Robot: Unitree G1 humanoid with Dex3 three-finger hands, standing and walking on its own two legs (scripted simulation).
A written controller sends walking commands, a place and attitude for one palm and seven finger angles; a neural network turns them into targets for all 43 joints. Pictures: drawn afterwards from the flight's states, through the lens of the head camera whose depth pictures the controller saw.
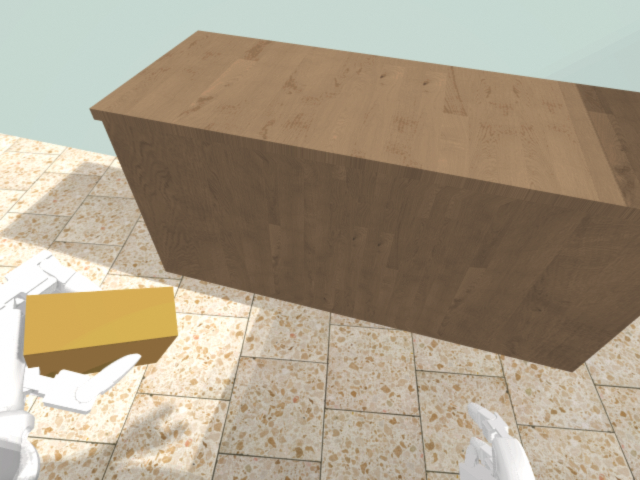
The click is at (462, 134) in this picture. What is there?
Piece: table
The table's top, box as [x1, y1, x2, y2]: [89, 30, 639, 221]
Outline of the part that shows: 89,108 94,119 639,221 639,92 198,30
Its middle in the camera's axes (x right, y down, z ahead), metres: +0.20 -0.35 +1.04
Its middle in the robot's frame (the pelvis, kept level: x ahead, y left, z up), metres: +1.02 -0.14 -0.03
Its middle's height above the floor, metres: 0.74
